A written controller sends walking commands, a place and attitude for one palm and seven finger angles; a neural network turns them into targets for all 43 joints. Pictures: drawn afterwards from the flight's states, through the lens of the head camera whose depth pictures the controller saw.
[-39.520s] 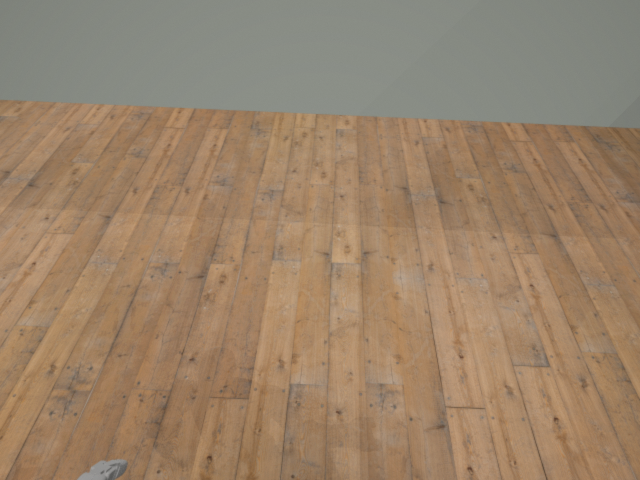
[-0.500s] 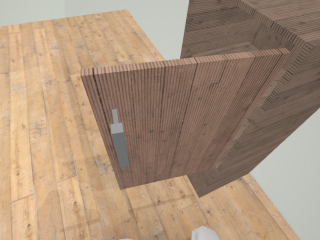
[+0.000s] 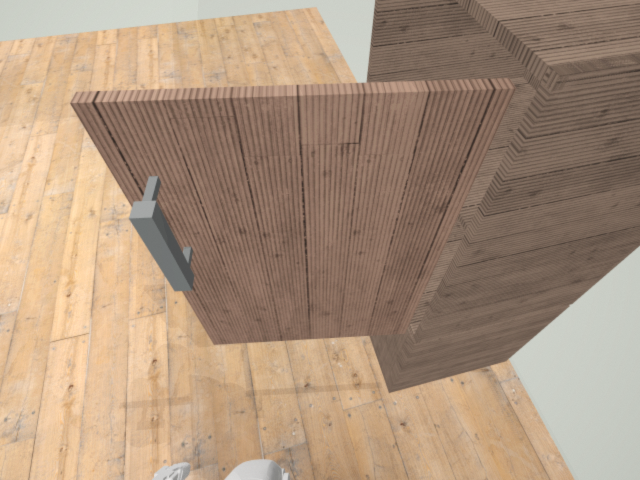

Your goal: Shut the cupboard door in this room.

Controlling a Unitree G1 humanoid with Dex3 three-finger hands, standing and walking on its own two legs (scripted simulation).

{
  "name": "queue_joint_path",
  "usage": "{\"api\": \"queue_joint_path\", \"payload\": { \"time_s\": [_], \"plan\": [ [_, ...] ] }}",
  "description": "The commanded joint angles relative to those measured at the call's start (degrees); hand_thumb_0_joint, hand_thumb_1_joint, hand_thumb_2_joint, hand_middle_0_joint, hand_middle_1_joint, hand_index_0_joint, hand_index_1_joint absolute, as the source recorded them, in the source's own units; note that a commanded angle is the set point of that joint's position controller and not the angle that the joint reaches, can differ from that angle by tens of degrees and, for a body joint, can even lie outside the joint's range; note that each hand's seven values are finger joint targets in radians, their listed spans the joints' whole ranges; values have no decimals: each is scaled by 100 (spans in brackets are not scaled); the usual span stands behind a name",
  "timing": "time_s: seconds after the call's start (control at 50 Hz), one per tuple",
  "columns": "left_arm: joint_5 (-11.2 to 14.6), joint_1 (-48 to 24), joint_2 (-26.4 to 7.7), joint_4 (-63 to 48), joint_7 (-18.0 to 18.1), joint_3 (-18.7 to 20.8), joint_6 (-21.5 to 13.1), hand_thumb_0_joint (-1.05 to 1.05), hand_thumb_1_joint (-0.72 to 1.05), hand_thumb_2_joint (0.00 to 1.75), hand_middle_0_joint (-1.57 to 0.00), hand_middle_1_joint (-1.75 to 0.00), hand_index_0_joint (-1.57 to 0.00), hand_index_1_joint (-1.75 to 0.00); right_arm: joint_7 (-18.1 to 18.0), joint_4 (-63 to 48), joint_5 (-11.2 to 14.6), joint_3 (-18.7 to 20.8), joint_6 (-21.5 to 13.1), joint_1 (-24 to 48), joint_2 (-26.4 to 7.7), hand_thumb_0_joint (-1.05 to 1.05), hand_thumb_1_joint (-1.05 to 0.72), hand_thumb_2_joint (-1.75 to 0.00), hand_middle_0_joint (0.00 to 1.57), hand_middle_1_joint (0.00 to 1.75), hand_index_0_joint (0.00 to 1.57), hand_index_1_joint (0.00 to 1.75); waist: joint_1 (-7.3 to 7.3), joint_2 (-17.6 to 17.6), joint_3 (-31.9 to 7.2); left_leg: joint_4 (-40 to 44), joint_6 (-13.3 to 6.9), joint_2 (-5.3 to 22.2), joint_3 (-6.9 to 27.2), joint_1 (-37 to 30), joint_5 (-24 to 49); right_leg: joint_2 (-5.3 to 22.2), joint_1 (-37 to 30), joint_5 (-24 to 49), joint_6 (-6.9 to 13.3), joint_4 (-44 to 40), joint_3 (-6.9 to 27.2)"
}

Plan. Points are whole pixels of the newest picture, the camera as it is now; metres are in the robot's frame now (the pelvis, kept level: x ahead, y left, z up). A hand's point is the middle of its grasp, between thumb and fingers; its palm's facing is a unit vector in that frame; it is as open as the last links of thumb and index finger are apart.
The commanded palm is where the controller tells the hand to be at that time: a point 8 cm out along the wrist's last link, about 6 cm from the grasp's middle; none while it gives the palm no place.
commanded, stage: shuffle to correct the standing spot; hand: left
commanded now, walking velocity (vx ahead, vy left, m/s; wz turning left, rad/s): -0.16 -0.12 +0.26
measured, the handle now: (169, 237) +0.37 +0.21 +0.09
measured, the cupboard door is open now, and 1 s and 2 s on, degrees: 79 79 79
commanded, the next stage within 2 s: come to a stop and stand still in 0.02 s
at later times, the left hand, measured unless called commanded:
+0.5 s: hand out of the picture -0.09 +0.11 -0.16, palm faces +0.14 -0.96 -0.23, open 7.4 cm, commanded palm none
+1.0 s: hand out of the picture -0.08 +0.18 -0.18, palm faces +0.13 -0.96 -0.25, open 7.4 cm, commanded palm none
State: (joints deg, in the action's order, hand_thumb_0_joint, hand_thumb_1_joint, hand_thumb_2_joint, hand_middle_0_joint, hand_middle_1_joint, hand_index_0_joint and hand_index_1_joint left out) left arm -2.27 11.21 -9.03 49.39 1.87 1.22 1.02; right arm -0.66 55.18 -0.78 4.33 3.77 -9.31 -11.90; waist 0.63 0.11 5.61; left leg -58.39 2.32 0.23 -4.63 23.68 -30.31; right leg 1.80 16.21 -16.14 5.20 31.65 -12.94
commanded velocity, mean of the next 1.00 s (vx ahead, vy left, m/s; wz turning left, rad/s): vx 0.05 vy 0.05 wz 0.03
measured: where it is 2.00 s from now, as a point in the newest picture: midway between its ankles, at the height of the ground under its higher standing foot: outside the picture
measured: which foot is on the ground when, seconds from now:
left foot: up 0.00-0.10, down 0.12-0.44, up 0.46-0.78, down 0.80-1.00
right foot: down 0.00-0.12, up 0.14-0.42, down 0.44-1.00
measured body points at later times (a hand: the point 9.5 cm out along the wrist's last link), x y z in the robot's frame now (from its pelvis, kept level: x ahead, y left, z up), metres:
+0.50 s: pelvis -0.06 -0.07 +0.00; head -0.05 -0.08 +0.45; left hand -0.10 +0.16 -0.15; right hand -0.01 -0.30 -0.16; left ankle -0.06 +0.06 -0.72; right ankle -0.09 -0.20 -0.73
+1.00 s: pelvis -0.08 -0.01 -0.01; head -0.08 -0.01 +0.44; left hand -0.08 +0.23 -0.16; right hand +0.04 -0.22 -0.15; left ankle -0.05 +0.06 -0.73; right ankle -0.09 -0.20 -0.73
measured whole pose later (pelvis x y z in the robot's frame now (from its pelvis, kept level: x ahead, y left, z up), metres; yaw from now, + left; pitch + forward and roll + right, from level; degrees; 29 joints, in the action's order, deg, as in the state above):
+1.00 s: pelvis -0.08 -0.01 -0.01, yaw +5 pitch -3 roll -1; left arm -1.6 16.3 -11.1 57.9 3.0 0.3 0.2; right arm -0.4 53.7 -0.6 0.2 0.6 -9.8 -9.1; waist -1.6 -0.9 2.8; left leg -37.0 -3.9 -0.2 -5.6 18.1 -16.7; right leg 6.1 10.5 -21.0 -2.3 33.9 -0.7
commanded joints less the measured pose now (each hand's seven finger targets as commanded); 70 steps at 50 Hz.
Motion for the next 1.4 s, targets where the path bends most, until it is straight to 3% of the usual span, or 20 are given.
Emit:
{"api": "queue_joint_path", "payload": {
  "time_s": [0.0, 0.06, 0.08, 0.1, 0.12, 0.2, 0.3, 0.36, 0.38, 0.42, 0.46, 0.56, 0.72, 0.74, 0.76, 0.82, 0.86, 0.92, 1.04, 1.38],
  "plan": [
    [26, 640, -1125, -87, 70, 331, 3, 0, 90, 90, -20, -30, -20, -30, -56, -350, 23, 8, -146, -253, -230, 0, -90, -90, 20, 30, 20, 30, -171, 677, -1015, 1390, -95, 126, 5, -192, 67, 1628, -1260, 4236, 857, -577, 1387],
    [114, 586, -1073, -16, 37, 328, 44, 0, 90, 90, -20, -30, -20, -30, -80, -193, 22, 34, -179, -676, -280, 0, -90, -90, 20, 30, 20, 30, 61, 397, -1161, 3094, -227, 257, -42, -1408, 1456, 1417, -755, 3494, 392, -141, 1126],
    [146, 595, -938, -70, 5, 327, 71, 0, 90, 90, -20, -30, -20, -30, -103, -170, -9, 101, -195, -848, -557, 0, -90, -90, 20, 30, 20, 30, 193, -228, -1211, 3539, -491, 856, 506, -2316, 2455, 1184, 134, 2553, -91, 312, 861],
    [158, 582, -667, -244, -21, 280, 124, 0, 90, 90, -20, -30, -20, -30, -123, -289, -62, 181, -207, -812, -1038, 0, -90, -90, 20, 30, 20, 30, 208, -1815, -1016, 3859, -1296, 2439, 2317, -2474, 4441, 461, 1347, -225, -771, 1424, 371],
    [57, 64, -868, -277, 25, 270, 214, 0, 90, 90, -20, -30, -20, -30, -182, -252, -65, 188, -192, -703, -1076, 0, -90, -90, 20, 30, 20, 30, 404, -1865, -661, 4081, -1720, 2759, 2480, -1586, 5304, 179, 1373, -1792, -801, 2779, 1028],
    [123, 487, -552, 270, -99, 287, 171, 0, 90, 90, -20, -30, -20, -30, -158, -420, -98, -68, -329, 338, -628, 0, -90, -90, 20, 30, 20, 30, -232, -627, -407, 4224, -1208, 1527, 1128, -692, 2792, 172, 728, -836, -812, 3020, 1386],
    [67, 379, -220, 524, -150, 110, 27, 0, 90, 90, -20, -30, -20, -30, -60, -27, -114, -14, -308, -414, -725, 0, -90, -90, 20, 30, 20, 30, 102, -879, -230, 4549, -1092, 1297, 1336, -1151, 586, 27, 272, -1167, -834, 981, 676],
    [63, 831, -253, 806, -149, 83, -97, 0, 90, 90, -20, -30, -20, -30, -42, 113, -68, -12, -288, -456, -688, 0, -90, -90, 20, 30, 20, 30, -83, -723, -196, 4092, -789, 969, 1170, -865, 82, -69, -581, -398, -815, -639, 494],
    [63, 1073, -430, 931, -125, 101, -147, 0, 90, 90, -20, -30, -20, -30, -32, 145, -34, -52, -304, -516, -511, 0, -90, -90, 20, 30, 20, 30, -157, -395, -228, 3642, -576, 706, 892, -605, 158, 125, -1055, -184, -783, -1094, 714],
    [66, 1411, -1133, 997, -79, 238, -194, 0, 90, 90, -20, -30, -20, -30, 28, -106, 14, -175, -354, -256, -53, 0, -90, -90, 20, 30, 20, 30, -359, 1219, -150, 2050, -172, 34, 32, 418, 193, 1800, -1298, -679, -94, -2075, 2811],
    [65, 1375, -1245, 977, -51, 310, -252, 0, 90, 90, -20, -30, -20, -30, 47, -296, -35, -88, -266, 266, -313, 0, -90, -90, 20, 30, 20, 30, -493, 1731, 70, 921, -155, 182, 421, 761, 12, 2186, -870, -199, 323, -2270, 3443],
    [58, 1173, -987, 985, -10, 264, -284, 0, 90, 90, -20, -30, -20, -30, 101, 97, 19, -116, -269, -139, -195, 0, -90, -90, 20, 30, 20, 30, -295, 992, 40, 690, 52, 165, 136, 407, 803, 1695, -1015, 2672, 168, -1527, 1907],
    [62, 1013, -1017, 1063, 55, 312, -133, 0, 90, 90, -20, -30, -20, -30, 46, 168, 44, -148, -307, -330, -27, 0, -90, -90, 20, 30, 20, 30, -129, 1113, -206, 2997, 46, -5, -104, -1231, 1742, 1331, -336, 2123, -106, -860, 1565],
    [32, 1218, -641, 1124, 308, 139, -337, 0, 90, 90, -20, -30, -20, -30, 54, -164, -46, -204, -501, -454, -429, 0, -90, -90, 20, 30, 20, 30, 74, -599, -489, 2955, -169, 478, 220, -1527, 2805, 843, -468, 3231, -314, 121, 1836],
    [117, 1152, -854, 952, 273, 138, -320, 0, 90, 90, -20, -30, -20, -30, 12, -203, -12, -193, -520, -854, -694, 0, -90, -90, 20, 30, 20, 30, 189, -1506, -1149, 2537, -342, 824, 787, -1899, 5093, 646, -473, 2317, -366, 460, 1254],
    [100, 1174, -479, 861, 213, 37, -191, 0, 90, 90, -20, -30, -20, -30, -78, -307, 10, -185, -479, -679, -792, 0, -90, -90, 20, 30, 20, 30, -82, -1153, -1155, 2711, -817, 1211, 1195, -1845, 6712, 123, -30, -847, -463, 609, 917],
    [103, 1188, -503, 827, 174, -16, -143, 0, 90, 90, -20, -30, -20, -30, -110, -411, -10, -242, -455, -305, -659, 0, -90, -90, 20, 30, 20, 30, -252, -1084, -505, 2938, -802, 1008, 1040, -1076, 5311, 155, -184, -484, -423, 191, 1018],
    [90, 1012, -694, 734, 124, -48, -136, 0, 90, 90, -20, -30, -20, -30, -27, -558, 5, -220, -381, -225, -581, 0, -90, -90, 20, 30, 20, 30, -112, 295, -211, 3189, -480, 527, 807, -751, 2069, 364, -51, -109, -338, -449, 1395],
    [59, 1042, -762, 412, 71, -4, -23, 0, 90, 90, -20, -30, -20, -30, 32, -607, -42, -132, -369, -294, -697, 0, -90, -90, 20, 30, 20, 30, -182, -321, -189, 4333, -493, 701, 1261, -290, -17, 153, -182, -482, -413, -176, 1141],
    [96, 1341, -705, 736, 25, -95, -149, 0, 90, 90, -20, -30, -20, -30, 38, -74, 16, -200, -431, -645, -574, 0, -90, -90, 20, 30, 20, 30, -134, -86, -277, 4321, -421, 573, 898, -704, 581, 355, -105, -222, -380, -877, 1488]
  ]
}}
